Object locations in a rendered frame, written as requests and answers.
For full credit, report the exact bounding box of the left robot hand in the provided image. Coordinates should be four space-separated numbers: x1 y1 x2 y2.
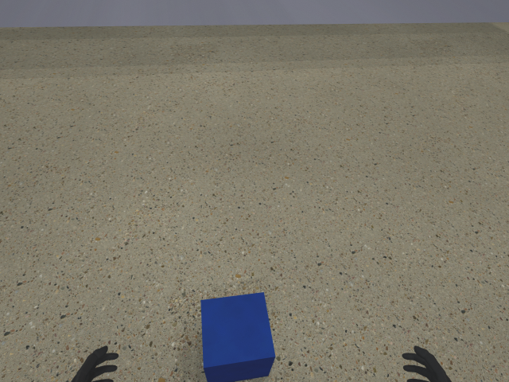
71 346 119 382

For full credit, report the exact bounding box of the right robot hand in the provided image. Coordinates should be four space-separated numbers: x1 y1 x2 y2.
402 346 452 382

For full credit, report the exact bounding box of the carton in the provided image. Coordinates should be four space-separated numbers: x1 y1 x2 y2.
200 292 275 382

